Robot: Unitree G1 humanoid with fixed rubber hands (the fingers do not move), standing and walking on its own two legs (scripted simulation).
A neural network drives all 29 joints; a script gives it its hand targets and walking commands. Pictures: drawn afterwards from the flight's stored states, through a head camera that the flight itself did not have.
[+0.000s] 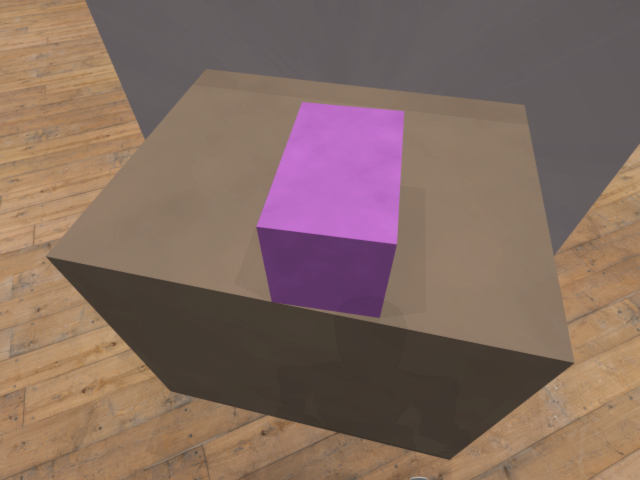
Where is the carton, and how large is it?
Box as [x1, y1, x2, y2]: [256, 102, 403, 317]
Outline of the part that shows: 302,102 256,226 271,300 274,302 379,317 396,245 403,111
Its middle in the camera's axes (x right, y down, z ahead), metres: +0.03 -0.05 +0.61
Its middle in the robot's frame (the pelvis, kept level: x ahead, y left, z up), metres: +0.50 +0.00 +0.03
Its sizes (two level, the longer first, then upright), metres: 0.279 0.168 0.178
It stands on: a pedestal, 0.70 m high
